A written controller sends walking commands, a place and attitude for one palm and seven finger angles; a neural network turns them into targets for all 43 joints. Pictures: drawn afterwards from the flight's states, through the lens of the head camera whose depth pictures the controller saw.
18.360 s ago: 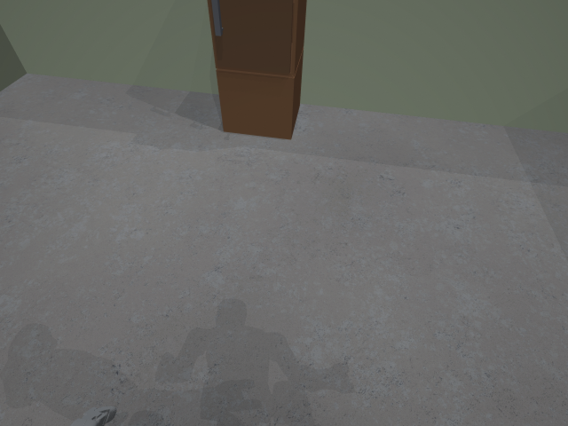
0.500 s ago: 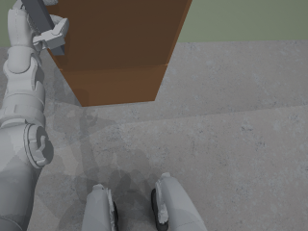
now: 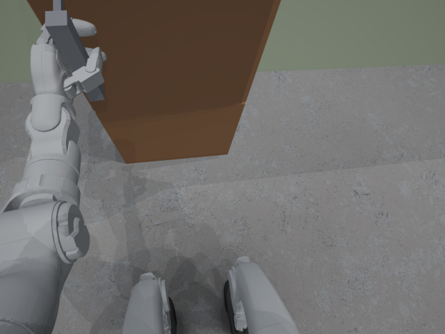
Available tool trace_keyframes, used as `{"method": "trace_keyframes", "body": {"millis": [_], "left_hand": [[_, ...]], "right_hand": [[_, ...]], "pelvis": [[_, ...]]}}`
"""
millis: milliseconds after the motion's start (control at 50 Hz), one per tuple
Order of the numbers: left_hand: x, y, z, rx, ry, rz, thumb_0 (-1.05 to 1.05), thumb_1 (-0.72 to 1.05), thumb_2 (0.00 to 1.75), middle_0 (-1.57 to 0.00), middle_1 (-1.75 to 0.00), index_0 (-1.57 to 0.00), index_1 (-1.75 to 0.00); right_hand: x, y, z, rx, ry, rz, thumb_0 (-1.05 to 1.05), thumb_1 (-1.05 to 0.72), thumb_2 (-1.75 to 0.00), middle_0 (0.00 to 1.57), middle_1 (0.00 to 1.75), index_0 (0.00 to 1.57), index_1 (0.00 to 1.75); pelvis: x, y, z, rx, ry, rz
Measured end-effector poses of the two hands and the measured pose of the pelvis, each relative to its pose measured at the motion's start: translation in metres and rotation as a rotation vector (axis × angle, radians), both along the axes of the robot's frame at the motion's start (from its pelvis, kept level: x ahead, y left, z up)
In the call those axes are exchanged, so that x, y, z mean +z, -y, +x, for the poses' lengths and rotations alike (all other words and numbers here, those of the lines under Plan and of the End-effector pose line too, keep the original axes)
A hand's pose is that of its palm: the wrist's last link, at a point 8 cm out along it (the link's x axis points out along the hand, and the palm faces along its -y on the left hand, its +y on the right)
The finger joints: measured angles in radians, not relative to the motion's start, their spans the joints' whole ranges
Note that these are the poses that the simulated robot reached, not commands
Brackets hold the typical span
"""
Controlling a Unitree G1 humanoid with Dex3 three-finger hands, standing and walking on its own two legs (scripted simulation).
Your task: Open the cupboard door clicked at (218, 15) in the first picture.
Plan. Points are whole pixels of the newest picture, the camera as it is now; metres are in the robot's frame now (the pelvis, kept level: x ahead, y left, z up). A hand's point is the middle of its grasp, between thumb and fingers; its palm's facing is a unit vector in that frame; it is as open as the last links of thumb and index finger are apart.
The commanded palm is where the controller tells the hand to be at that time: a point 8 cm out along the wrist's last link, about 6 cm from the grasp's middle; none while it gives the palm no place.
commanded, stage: pull the door open along its arc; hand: left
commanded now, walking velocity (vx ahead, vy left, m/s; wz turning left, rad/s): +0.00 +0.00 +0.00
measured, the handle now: (79, 52) +0.59 +0.17 +0.04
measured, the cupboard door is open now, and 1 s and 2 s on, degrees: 3 44 45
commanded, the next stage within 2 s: open thumb and fingers to let go in 0.80 s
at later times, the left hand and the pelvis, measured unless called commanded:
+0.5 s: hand (137, 132) +0.43 +0.08 +0.05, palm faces +0.43 -0.90 +0.03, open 5.9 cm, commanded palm +0.37 +0.11 +0.05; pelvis +0.01 -0.02 +0.02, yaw +2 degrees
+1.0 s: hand (192, 179) +0.35 +0.01 +0.05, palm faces +0.35 -0.93 -0.04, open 6.5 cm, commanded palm +0.30 +0.06 +0.05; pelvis +0.01 -0.05 +0.03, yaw +5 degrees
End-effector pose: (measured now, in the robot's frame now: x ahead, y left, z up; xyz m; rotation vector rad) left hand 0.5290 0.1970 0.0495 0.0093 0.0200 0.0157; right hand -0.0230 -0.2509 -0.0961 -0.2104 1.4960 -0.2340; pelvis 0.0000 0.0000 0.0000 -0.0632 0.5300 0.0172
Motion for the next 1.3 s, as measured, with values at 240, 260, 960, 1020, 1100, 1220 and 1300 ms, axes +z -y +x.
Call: {"method": "trace_keyframes", "body": {"millis": [240, 260, 960, 1020, 1100, 1220, 1300], "left_hand": [[0.000, 0.017, -0.060, 0.000, 0.000, -0.013, 0.02, 0.64, 0.69, -0.38, -1.35, -0.37, -1.35], [0.000, 0.021, -0.067, 0.036, 0.003, -0.030, 0.02, 0.63, 0.70, -0.38, -1.35, -0.38, -1.35], [0.003, 0.148, -0.218, 0.324, -0.009, 0.030, 0.01, 0.60, 0.70, -0.36, -1.34, -0.36, -1.35], [0.002, 0.145, -0.214, 0.359, -0.002, 0.029, 0.00, 0.58, 0.72, -0.37, -1.34, -0.36, -1.35], [0.001, 0.140, -0.210, 0.394, 0.001, 0.022, 0.01, 0.51, 0.72, -0.37, -1.32, -0.37, -1.33], [0.001, 0.137, -0.212, 0.391, 0.001, 0.025, 0.01, 0.29, 0.64, -0.36, -1.29, -0.37, -1.29], [0.002, 0.138, -0.213, 0.379, 0.001, 0.023, 0.01, 0.06, 0.54, -0.34, -1.26, -0.35, -1.26]], "right_hand": [[0.007, 0.002, 0.055, 0.028, 0.142, 0.046, 0.01, -0.90, -0.89, 0.20, 0.30, 0.20, 0.30], [0.008, 0.003, 0.062, 0.040, 0.160, 0.047, 0.01, -0.90, -0.89, 0.20, 0.30, 0.20, 0.30], [0.009, 0.006, 0.193, 0.283, 0.530, 0.141, 0.01, -0.90, -0.89, 0.20, 0.30, 0.20, 0.30], [0.005, 0.009, 0.198, 0.295, 0.541, 0.131, 0.01, -0.90, -0.89, 0.20, 0.30, 0.20, 0.30], [0.000, 0.012, 0.199, 0.298, 0.541, 0.129, 0.01, -0.90, -0.89, 0.19, 0.30, 0.20, 0.30], [-0.005, 0.015, 0.190, 0.282, 0.512, 0.129, 0.01, -0.90, -0.89, 0.19, 0.30, 0.20, 0.30], [-0.006, 0.016, 0.181, 0.270, 0.490, 0.125, 0.01, -0.90, -0.89, 0.19, 0.30, 0.20, 0.30]], "pelvis": [[0.019, 0.004, 0.012, -0.003, 0.056, 0.027], [0.020, 0.004, 0.013, -0.004, 0.060, 0.028], [0.029, 0.050, 0.009, 0.050, 0.180, 0.090], [0.026, 0.053, 0.005, 0.053, 0.175, 0.093], [0.023, 0.055, 0.003, 0.053, 0.166, 0.098], [0.022, 0.055, 0.003, 0.053, 0.163, 0.102], [0.023, 0.053, 0.002, 0.051, 0.165, 0.100]]}}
